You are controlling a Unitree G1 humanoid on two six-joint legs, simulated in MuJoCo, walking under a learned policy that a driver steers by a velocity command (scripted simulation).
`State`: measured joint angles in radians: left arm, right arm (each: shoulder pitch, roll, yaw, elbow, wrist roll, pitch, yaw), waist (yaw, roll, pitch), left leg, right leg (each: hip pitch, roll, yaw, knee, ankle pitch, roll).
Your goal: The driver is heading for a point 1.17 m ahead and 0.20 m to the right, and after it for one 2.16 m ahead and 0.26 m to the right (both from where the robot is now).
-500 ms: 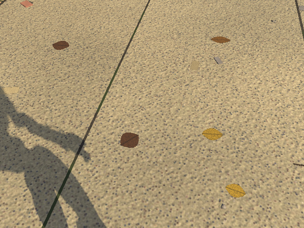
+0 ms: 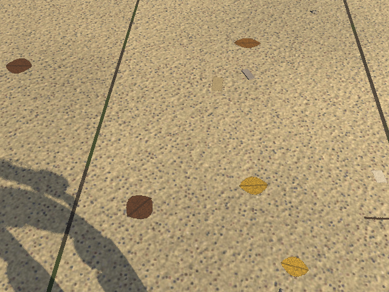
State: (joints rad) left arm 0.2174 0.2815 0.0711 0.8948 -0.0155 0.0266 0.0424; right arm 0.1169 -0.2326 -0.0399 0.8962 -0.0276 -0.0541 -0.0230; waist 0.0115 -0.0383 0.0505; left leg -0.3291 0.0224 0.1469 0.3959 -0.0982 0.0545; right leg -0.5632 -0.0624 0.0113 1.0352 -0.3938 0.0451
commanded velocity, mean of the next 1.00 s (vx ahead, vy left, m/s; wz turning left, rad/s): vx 0.12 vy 0.00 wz -0.30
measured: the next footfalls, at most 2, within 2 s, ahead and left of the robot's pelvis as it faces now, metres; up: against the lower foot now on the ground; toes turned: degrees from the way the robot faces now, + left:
right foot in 0.22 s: +0.07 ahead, -0.14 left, +0.00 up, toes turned -11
left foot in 0.74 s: +0.21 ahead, +0.06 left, +0.00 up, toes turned -16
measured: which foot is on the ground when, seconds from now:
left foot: down 0.00-0.22, up 0.24-0.72, down 0.74-1.00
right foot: up 0.00-0.20, down 0.22-0.76, up 0.78-1.00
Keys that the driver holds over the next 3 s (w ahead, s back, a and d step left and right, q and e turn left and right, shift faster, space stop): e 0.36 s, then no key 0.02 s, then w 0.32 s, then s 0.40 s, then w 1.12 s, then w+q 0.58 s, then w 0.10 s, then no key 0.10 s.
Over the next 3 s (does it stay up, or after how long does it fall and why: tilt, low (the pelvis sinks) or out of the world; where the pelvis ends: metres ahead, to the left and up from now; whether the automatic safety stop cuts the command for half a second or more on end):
stays up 0.98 -0.20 0.00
